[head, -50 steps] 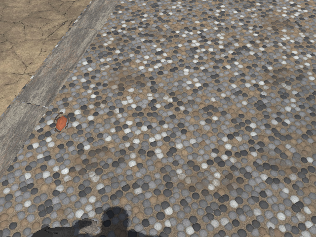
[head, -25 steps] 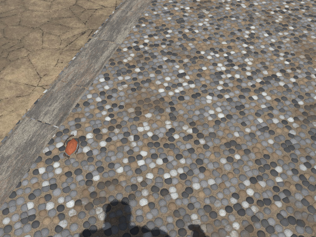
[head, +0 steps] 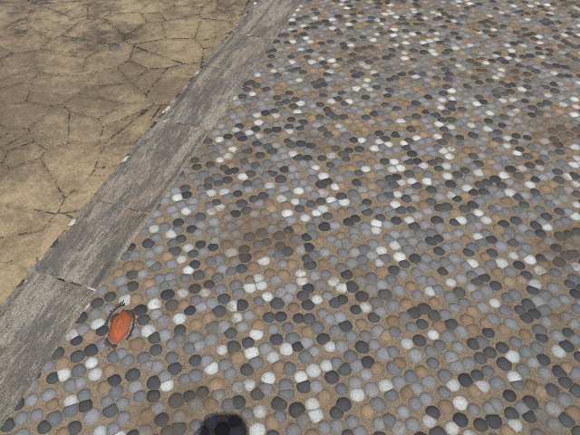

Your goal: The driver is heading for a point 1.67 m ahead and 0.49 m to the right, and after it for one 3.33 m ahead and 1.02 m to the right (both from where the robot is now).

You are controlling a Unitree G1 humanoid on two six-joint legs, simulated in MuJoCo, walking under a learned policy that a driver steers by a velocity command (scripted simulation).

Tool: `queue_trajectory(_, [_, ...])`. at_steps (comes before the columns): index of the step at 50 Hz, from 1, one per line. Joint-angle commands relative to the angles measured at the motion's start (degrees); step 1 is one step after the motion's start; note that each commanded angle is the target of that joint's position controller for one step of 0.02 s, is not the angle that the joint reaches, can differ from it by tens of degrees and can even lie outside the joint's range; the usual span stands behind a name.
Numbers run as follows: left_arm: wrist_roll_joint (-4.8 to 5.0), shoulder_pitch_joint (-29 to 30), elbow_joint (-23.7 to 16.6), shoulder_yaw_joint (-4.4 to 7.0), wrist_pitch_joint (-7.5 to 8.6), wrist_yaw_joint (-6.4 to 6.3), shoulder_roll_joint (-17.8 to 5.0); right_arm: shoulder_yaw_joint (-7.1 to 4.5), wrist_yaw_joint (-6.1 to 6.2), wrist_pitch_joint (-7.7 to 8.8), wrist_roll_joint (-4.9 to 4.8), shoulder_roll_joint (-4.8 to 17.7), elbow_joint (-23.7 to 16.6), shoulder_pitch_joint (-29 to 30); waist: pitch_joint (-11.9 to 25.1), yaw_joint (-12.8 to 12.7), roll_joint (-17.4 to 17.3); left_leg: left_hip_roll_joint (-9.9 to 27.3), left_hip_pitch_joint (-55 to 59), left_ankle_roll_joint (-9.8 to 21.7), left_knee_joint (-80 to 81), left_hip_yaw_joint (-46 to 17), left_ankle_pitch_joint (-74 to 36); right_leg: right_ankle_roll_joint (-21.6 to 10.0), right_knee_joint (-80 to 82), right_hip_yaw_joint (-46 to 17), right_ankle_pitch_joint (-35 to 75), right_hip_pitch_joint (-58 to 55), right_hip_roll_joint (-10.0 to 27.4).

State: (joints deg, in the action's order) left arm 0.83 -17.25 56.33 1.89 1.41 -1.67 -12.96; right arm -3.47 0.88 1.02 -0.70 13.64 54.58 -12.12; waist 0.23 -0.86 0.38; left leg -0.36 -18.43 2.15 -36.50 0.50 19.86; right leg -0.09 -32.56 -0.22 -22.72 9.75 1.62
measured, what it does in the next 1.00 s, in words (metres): walks ahead, turning right: right foot, then left foot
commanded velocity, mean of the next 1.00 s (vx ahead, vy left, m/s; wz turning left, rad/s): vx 0.22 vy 0.00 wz -0.39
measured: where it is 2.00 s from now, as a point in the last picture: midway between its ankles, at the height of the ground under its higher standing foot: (408, 375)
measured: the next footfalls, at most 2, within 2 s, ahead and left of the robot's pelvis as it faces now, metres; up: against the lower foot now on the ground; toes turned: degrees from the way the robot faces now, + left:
right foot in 0.48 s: +0.27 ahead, -0.13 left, +0.00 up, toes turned -15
left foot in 0.98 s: +0.35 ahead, +0.07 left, +0.00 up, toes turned -26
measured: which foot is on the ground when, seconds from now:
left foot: down 0.00-0.50, up 0.52-0.96, down 0.98-1.00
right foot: down 0.00-0.08, up 0.10-0.46, down 0.48-0.98, up 1.00-1.00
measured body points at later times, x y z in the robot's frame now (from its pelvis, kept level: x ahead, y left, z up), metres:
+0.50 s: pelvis +0.15 -0.02 -0.01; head +0.18 -0.04 +0.44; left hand +0.39 +0.19 -0.10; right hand +0.12 -0.31 -0.15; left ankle +0.04 +0.12 -0.72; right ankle +0.24 -0.12 -0.73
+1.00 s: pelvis +0.26 -0.02 +0.01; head +0.27 -0.01 +0.46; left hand +0.49 +0.17 -0.11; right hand +0.25 -0.33 -0.09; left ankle +0.32 +0.09 -0.73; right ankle +0.23 -0.12 -0.73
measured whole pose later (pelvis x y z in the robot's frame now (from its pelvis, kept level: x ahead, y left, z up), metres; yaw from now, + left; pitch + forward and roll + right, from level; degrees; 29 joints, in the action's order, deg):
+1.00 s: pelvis +0.26 -0.02 +0.01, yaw -26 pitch +3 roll +0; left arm 0.5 -14.2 42.4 3.6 0.7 -0.7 -15.7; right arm -3.2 0.3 5.6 -0.4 16.1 50.1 -11.3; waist 3.7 -0.1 1.7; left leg 0.6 -16.6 1.3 -27.6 0.4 15.6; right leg -3.3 -30.7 -6.8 -16.2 19.3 -5.1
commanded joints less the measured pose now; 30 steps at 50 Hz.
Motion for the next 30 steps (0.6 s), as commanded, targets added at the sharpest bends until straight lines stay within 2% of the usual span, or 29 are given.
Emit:
queue_trajectory(1, [0.9,-2.29,-1.36,2.75,1.74,-0.25,-11.52,-0.76,-0.8,3.6,-0.58,3.34,-4.56,6.5,-9.8,-0.58,9.18,0.56,-9.13,2.23,-1.63,1.12,2.17,-12.3,18.79,-23.22,-9.67,2.73,16.3])
queue_trajectory(2, [1.07,-0.21,-1.84,2.62,1.87,-0.01,-10.79,-0.98,-1.1,4.35,-0.73,3.44,-3.31,3.51,-8.63,1.57,8.94,0.35,-3.79,2.68,3.65,1.41,1.35,-11.13,16.7,-20.77,-4.49,3.78,14.44])
queue_trajectory(3, [1.22,2.86,-2.82,2.51,1.73,0.23,-10.08,-1.58,-1.19,4.78,-0.89,4.36,-0.91,-2.04,-6.6,4.43,7.76,-0.02,6.43,2.86,8.62,1.02,-2.14,-9.04,13.68,-17.0,-0.46,8.18,11.14])
queue_trajectory(4, [1.26,6.67,-4.62,2.07,1.9,0.36,-8.33,-2.83,-0.91,4.99,-0.65,7.79,1.26,-8.57,-4.72,7.35,2.8,3.83,16.24,3.86,12.79,-5.3,-2.77,-5.86,4.88,-11.13,5.91,15.13,6.12])
queue_trajectory(5, [1.04,7.74,-6.93,1.17,2.56,0.28,-4.2,-4.68,-0.86,5.05,-0.48,14.04,3.2,-15.41,-1.24,8.58,-12.84,13.79,27.4,8.51,20.13,-22.27,1.03,-1.3,-14.19,-0.39,3.89,25.85,-2.95])
queue_trajectory(6, [1.22,7.57,-7.49,1.6,3.4,0.0,-5.75,-3.94,-1.15,5.37,0.54,12.55,3.49,-18.86,1.08,9.77,-15.33,22.77,30.66,13.54,24.59,-36.96,-2.72,-0.71,-28.67,-5.06,-9.86,33.09,-4.67])
queue_trajectory(7, [2.26,5.15,-6.42,2.43,3.75,0.34,-7.47,-2.32,-0.92,5.69,1.14,8.07,2.57,-14.65,-1.22,6.42,-8.69,23.24,28.69,12.52,22.97,-32.07,-5.73,-2.38,-35.58,-9.84,-8.06,35.59,-1.46])
queue_trajectory(8, [2.57,3.79,-5.51,2.54,3.65,0.64,-7.07,-1.64,-0.75,5.76,1.04,6.28,0.81,-9.7,-2.71,4.14,-6.7,20.96,25.71,10.2,22.64,-24.59,-12.82,-3.23,-36.47,-9.84,-3.4,34.97,0.03])
queue_trajectory(9, [2.1,3.99,-5.32,2.75,3.33,0.65,-6.49,-1.39,-0.63,5.64,0.77,6.26,-0.05,-6.51,-4.25,2.88,-5.46,19.21,23.61,8.19,22.44,-17.56,-22.64,-3.34,-34.69,-9.32,0.25,34.87,1.01])
queue_trajectory(10, [1.52,4.54,-5.4,3.22,2.75,0.69,-6.52,-0.9,-0.34,5.23,0.75,5.12,-0.56,-4.53,-4.13,2.03,-5.61,17.04,22.23,5.83,21.52,-10.58,-33.03,-3.08,-31.99,-8.06,3.17,33.25,2.11])
queue_trajectory(11, [1.22,4.44,-5.73,3.24,2.13,1.08,-5.48,-0.66,-0.04,4.71,1.25,4.66,-0.7,-4.11,-3.12,1.56,-6.87,15.22,20.29,4.59,21.19,-5.8,-38.52,-2.35,-30.28,-5.58,5.6,30.4,2.07])
queue_trajectory(12, [1.04,5.06,-6.42,3.04,1.49,1.53,-4.18,-0.75,0.42,4.28,1.53,5.22,-0.71,-4.39,-2.69,1.47,-6.83,14.39,19.07,4.7,21.41,-2.8,-41.83,-1.4,-28.07,-3.28,7.43,29.18,1.8])
queue_trajectory(14, [0.69,8.65,-9.12,2.47,0.63,2.08,-2.3,-1.19,1.65,3.42,1.64,7.71,-0.84,-3.96,-3.28,1.66,-5.47,13.91,16.13,5.75,22.31,1.27,-44.33,0.4,-20.95,-0.35,10.48,27.55,1.79])
queue_trajectory(16, [0.38,11.74,-11.51,1.8,0.19,2.54,-1.2,-1.65,2.57,2.59,1.25,9.93,-1.24,-2.8,-2.75,1.97,-5.66,13.39,13.41,5.98,21.98,4.94,-44.44,0.84,-12.57,1.94,14.35,23.1,1.65])
queue_trajectory(18, [0.15,12.63,-12.98,2.17,-0.36,3.11,-2.85,-2.08,2.8,2.04,0.63,11.11,-1.3,-2.83,-0.88,2.06,-6.65,14.17,13.76,6.01,20.35,6.39,-44.81,0.36,-8.43,3.39,16.69,19.33,0.81])
queue_trajectory(20, [0.01,12.37,-14.11,2.84,-0.93,3.74,-4.92,-2.43,2.79,1.79,-0.26,11.48,-1.75,-1.19,-0.12,1.0,-7.02,15.38,14.7,5.44,17.42,7.0,-45.78,-1.18,-6.06,3.37,16.34,17.26,0.57])
queue_trajectory(22, [-0.25,9.46,-14.32,3.84,-1.19,4.21,-7.09,-2.95,2.85,1.57,-1.05,12.06,-2.74,1.23,1.34,-1.19,-6.62,15.71,15.22,4.35,10.75,7.71,-50.57,-3.58,-3.28,4.6,14.32,13.03,-1.25])
queue_trajectory(23, [-0.33,5.33,-13.53,4.77,-1.04,4.23,-8.63,-3.01,2.82,1.32,-1.29,11.82,-3.28,2.29,3.34,-3.56,-4.89,14.18,14.18,3.02,3.49,8.96,-50.14,-5.24,0.75,5.45,17.07,7.2,-3.02])
queue_trajectory(24, [-0.52,0.6,-12.56,6.17,-0.91,3.48,-11.65,-2.7,2.48,1.24,-0.65,10.66,-3.22,0.27,6.14,-5.38,-0.74,10.54,9.92,0.22,-7.51,9.93,-42.47,-7.45,5.38,3.28,25.26,-1.75,-3.89])
queue_trajectory(25, [-0.67,-1.06,-13.32,7.29,-1.11,1.89,-17.25,-1.14,1.74,1.33,2.45,6.04,-4.83,-1.47,9.8,-3.4,13.1,4.7,-4.51,-3.85,-26.78,10.61,-3.36,-12.72,4.64,-14.79,50.57,-13.71,9.37])
queue_trajectory(26, [-2.15,0.86,-15.74,6.82,-0.68,2.22,-19.05,-0.5,0.88,1.63,2.15,5.17,-6.35,-5.51,20.06,-0.4,15.89,-4.63,-15.5,-5.31,-42.47,0.06,23.35,-25.84,9.93,-40.12,44.07,-21.61,21.45])
queue_trajectory(27, [-1.51,2.98,-16.92,5.81,-0.28,2.79,-14.95,-1.49,0.28,1.62,0.44,8.88,-6.16,-1.94,18.15,-2.53,6.93,-1.18,-18.35,-4.3,-44.32,-6.19,18.5,-23.37,13.28,-35.59,33.09,-17.06,18.81])
queue_trajectory(28, [-0.76,7.04,-17.45,5.14,0.17,2.69,-12.62,-1.6,0.37,1.42,-0.67,9.26,-7.34,1.31,10.82,-1.27,4.77,0.51,-20.34,-3.28,-41.6,-5.34,13.13,-19.7,14.64,-28.77,24.89,-10.37,15.64])
queue_trajectory(29, [-0.15,10.04,-17.78,4.8,0.14,2.42,-11.34,-1.78,1.25,0.88,-0.06,8.93,-6.53,1.93,6.42,0.35,-0.07,2.75,-19.57,-3.38,-36.84,-5.11,8.76,-15.94,15.65,-24.22,18.58,-3.65,12.43])
queue_trajectory(30, [-0.18,11.57,-18.14,4.66,-0.05,2.09,-10.79,-2.25,2.06,0.21,0.9,10.07,-6.81,2.62,4.71,1.17,0.9,3.88,-17.08,-3.41,-32.35,-5.51,5.89,-14.32,16.24,-21.9,15.54,1.71,10.46])
Over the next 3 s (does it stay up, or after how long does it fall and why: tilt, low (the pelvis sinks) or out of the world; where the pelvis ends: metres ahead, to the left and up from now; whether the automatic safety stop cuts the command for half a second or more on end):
stays up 1.20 -0.50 0.00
